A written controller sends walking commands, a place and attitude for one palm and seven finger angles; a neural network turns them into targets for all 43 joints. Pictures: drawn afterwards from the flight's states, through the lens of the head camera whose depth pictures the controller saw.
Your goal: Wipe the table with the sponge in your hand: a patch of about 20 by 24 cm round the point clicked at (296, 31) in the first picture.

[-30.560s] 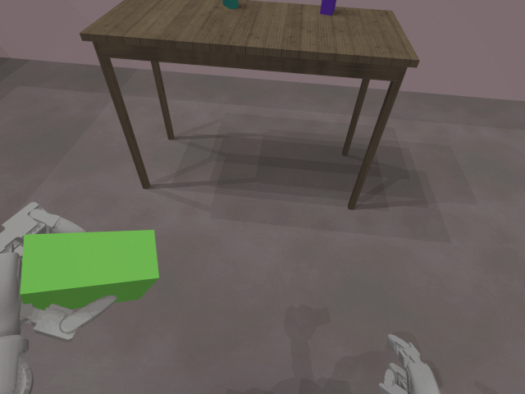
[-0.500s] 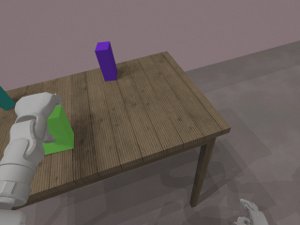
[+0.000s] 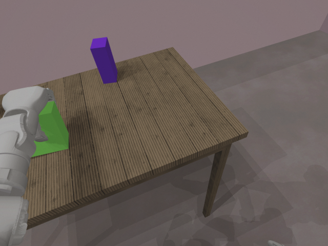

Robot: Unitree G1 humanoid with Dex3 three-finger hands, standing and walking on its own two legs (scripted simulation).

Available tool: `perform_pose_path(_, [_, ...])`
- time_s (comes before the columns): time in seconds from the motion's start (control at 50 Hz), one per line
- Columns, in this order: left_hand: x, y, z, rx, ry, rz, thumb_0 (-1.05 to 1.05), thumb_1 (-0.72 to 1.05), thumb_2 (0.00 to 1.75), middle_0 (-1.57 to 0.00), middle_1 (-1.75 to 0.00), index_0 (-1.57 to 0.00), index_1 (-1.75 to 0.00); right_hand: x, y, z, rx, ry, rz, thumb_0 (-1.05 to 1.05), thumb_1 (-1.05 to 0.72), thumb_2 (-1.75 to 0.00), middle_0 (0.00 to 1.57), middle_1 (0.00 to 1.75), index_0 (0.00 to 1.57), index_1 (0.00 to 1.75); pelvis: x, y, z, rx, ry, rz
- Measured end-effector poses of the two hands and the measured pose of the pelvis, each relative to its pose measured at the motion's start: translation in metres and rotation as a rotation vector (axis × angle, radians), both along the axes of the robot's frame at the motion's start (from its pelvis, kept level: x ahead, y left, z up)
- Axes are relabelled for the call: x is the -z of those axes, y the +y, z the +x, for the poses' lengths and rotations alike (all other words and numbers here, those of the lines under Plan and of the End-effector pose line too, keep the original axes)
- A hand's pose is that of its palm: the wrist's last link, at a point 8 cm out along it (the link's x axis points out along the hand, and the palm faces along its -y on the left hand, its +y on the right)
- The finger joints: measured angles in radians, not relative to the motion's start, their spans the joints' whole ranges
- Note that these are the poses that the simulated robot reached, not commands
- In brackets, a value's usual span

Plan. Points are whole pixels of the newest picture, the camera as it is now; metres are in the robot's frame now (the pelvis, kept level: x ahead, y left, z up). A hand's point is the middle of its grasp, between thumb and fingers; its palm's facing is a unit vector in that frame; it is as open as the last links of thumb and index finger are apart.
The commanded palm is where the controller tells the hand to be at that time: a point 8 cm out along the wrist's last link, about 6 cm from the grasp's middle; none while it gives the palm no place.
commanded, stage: wipe forward along the first lane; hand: left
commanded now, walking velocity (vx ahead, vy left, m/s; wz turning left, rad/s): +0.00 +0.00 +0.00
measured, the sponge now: (43, 135) +0.37 +0.35 +0.08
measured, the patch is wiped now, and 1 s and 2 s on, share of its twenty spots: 0.35 0.35 0.65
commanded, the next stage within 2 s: slide across to the middle lane in 0.36 s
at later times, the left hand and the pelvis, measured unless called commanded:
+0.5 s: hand (38, 103) +0.44 +0.37 +0.13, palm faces -0.13 +0.03 -0.99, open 10.1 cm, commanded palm +0.42 +0.35 +0.17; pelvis +0.03 +0.03 +0.00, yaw +0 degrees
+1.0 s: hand (54, 98) +0.45 +0.33 +0.14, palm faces -0.01 +0.00 -1.00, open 10.1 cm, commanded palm +0.44 +0.31 +0.19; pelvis +0.04 +0.05 +0.01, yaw +3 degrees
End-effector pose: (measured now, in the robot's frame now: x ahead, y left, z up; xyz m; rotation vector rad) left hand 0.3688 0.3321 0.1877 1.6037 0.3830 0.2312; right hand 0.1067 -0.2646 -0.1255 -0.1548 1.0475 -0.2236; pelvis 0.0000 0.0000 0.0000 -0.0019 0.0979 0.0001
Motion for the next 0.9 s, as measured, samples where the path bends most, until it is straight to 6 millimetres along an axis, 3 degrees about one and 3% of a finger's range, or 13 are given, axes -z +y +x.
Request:
perform_pose_path(0.4, [0.0, 0.027, 0.051, -0.002, 0.021, -0.011, 0.03, -0.57, 1.1, -0.79, -1.28, -0.78, -1.31, -0.012, 0.024, 0.009, 0.005, 0.049, -0.028, 0.01, -0.91, -0.9, 0.2, 0.3, 0.2, 0.29, -0.004, 0.026, 0.021, 0.003, 0.049, -0.015])
perform_pose_path(0.58, [0.002, 0.027, 0.057, 0.04, 0.009, 0.013, 0.02, -0.57, 1.1, -0.79, -1.28, -0.79, -1.31, -0.01, 0.036, 0.014, 0.001, 0.074, -0.018, 0.01, -0.91, -0.9, 0.2, 0.3, 0.2, 0.29, -0.006, 0.038, 0.031, 0.002, 0.051, -0.019])
perform_pose_path(0.7, [0.002, 0.027, 0.047, 0.04, -0.056, 0.003, 0.01, -0.56, 1.1, -0.77, -1.3, -0.77, -1.33, -0.011, 0.051, 0.035, -0.027, 0.045, 0.006, 0.01, -0.91, -0.9, 0.2, 0.3, 0.2, 0.29, -0.008, 0.044, 0.036, -0.009, 0.029, -0.02])
perform_pose_path(0.9, [-0.003, 0.012, 0.05, 0.014, -0.093, -0.003, 0.01, -0.54, 1.1, -0.74, -1.34, -0.74, -1.36, -0.023, 0.081, 0.097, -0.138, -0.082, 0.033, 0.01, -0.91, -0.9, 0.2, 0.3, 0.2, 0.29, -0.008, 0.049, 0.039, -0.048, 0.008, -0.017])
